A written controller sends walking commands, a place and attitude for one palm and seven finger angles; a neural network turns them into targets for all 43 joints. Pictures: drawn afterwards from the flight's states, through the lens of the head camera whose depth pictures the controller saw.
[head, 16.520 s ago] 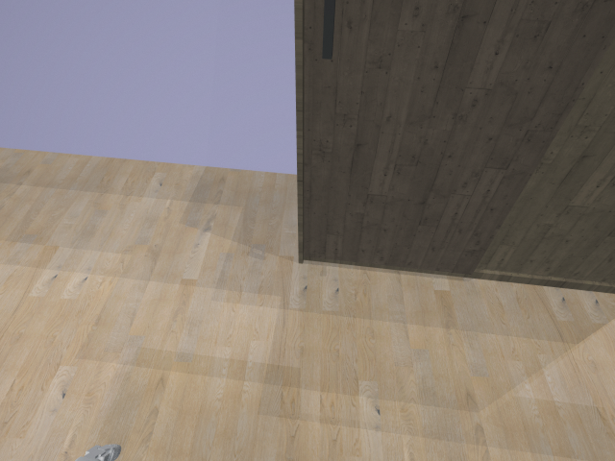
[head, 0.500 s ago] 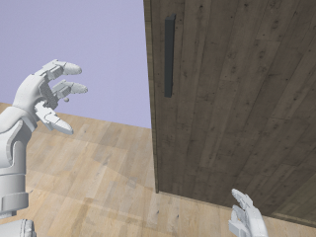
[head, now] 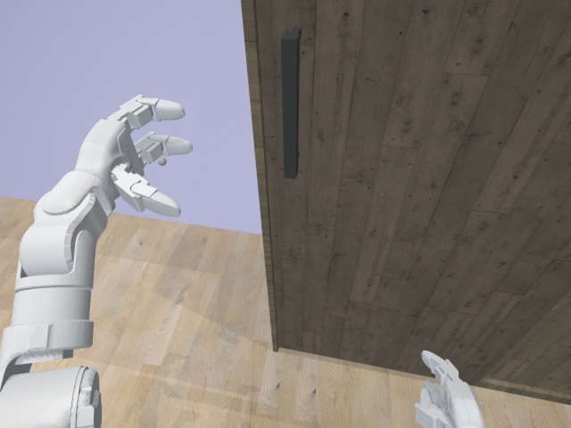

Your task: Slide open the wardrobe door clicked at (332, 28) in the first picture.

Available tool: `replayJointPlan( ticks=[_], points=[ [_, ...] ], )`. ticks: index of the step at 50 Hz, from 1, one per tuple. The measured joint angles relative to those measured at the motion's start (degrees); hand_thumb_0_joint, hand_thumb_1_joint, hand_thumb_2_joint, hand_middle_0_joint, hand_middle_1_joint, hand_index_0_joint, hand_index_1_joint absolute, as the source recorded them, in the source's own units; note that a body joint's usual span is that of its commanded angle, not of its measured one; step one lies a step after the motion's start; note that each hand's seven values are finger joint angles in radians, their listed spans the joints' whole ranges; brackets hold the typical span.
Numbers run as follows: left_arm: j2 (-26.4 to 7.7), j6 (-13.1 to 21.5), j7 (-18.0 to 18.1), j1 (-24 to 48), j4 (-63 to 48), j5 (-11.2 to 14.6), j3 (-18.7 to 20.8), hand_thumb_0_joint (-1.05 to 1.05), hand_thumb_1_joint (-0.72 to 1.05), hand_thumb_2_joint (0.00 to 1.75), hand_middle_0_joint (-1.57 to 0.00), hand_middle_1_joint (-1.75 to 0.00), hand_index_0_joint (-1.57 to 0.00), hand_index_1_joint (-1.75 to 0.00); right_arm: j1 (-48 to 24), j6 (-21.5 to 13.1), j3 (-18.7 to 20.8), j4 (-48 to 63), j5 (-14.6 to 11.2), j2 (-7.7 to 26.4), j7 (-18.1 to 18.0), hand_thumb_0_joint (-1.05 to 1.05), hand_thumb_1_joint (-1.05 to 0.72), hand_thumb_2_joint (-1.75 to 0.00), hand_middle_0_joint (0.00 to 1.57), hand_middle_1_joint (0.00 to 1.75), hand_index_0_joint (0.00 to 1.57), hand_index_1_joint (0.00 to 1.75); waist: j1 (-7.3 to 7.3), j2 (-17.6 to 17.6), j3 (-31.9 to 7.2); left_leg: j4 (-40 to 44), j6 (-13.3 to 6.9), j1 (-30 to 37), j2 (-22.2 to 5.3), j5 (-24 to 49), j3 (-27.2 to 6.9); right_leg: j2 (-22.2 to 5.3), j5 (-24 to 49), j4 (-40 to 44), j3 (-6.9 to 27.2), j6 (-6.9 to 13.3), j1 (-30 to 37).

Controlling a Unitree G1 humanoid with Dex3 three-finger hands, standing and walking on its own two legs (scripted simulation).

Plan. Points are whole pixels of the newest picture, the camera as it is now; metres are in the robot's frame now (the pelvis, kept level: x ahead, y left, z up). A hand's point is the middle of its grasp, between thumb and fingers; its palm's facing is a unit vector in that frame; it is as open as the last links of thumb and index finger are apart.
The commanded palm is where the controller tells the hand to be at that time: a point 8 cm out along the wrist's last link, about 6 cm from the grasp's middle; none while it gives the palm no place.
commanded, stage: move the hooked fingers beside the handle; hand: left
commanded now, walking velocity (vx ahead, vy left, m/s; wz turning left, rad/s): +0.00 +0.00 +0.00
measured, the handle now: (293, 109) +0.53 +0.04 +0.22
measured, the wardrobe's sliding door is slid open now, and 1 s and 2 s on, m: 0.00 0.00 0.00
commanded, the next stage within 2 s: feel for the door with the fingertips in 1.64 s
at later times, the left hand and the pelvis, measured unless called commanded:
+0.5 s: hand (217, 133) +0.43 +0.14 +0.23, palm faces -0.10 -0.99 -0.01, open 14.0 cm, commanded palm +0.42 +0.19 +0.23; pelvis +0.00 -0.01 +0.00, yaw -1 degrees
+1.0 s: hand (250, 116) +0.48 +0.10 +0.23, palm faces -0.12 -0.99 +0.01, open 14.0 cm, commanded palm +0.46 +0.16 +0.23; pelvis +0.01 -0.01 +0.00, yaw -2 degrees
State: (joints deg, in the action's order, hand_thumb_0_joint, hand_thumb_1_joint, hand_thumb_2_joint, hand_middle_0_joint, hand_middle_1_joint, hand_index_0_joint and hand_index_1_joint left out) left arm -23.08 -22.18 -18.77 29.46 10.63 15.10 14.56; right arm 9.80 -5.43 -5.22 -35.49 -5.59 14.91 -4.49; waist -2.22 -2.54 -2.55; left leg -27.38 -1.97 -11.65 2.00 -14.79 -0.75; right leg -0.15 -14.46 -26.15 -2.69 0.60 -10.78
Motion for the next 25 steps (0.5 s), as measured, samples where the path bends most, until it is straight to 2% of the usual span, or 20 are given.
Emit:
replayJointPlan(
  ticks=[7, 16, 25],
  points=[
    [0.8, 0.2, 2.3, 3.9, 5.6, -0.9, -1.0, -0.01, -0.50, 0.30, -0.30, -1.21, -0.30, -1.20, 0.1, 1.1, -0.2, -0.1, 0.2, -0.7, 0.2, 0.01, -0.90, -0.90, 0.20, 0.30, 0.21, 0.30, 1.12, -0.1, -0.3, 0.5, 0.2, -0.1, -0.4, 0.3, 0.4, 0.4, 0.3, 0.3, 0.4, 0.3, -0.4],
    [1.5, 2.5, 4.4, 9.6, 14.3, -2.0, -2.2, -0.01, -0.50, 0.30, -0.30, -1.21, -0.30, -1.20, 2.0, 1.9, 0.3, -1.5, 0.2, -0.4, -0.3, 0.01, -0.90, -0.90, 0.20, 0.30, 0.21, 0.30, 1.96, 0.1, 0.0, 0.6, 0.6, -0.7, -0.8, 0.4, 0.2, 0.8, 0.5, 0.5, 0.3, 0.6, -0.9],
    [1.9, 7.3, 5.6, 16.0, 23.9, -3.1, -2.3, -0.01, -0.50, 0.30, -0.30, -1.20, -0.30, -1.20, 4.4, 1.3, 1.5, -3.0, 0.6, 0.3, -0.5, 0.01, -0.90, -0.90, 0.20, 0.30, 0.20, 0.30, 3.34, 0.4, 0.3, 1.0, 0.7, -1.6, -1.1, 0.5, 0.4, 1.1, 0.8, 1.0, 0.5, 0.8, -1.9]
  ],
)
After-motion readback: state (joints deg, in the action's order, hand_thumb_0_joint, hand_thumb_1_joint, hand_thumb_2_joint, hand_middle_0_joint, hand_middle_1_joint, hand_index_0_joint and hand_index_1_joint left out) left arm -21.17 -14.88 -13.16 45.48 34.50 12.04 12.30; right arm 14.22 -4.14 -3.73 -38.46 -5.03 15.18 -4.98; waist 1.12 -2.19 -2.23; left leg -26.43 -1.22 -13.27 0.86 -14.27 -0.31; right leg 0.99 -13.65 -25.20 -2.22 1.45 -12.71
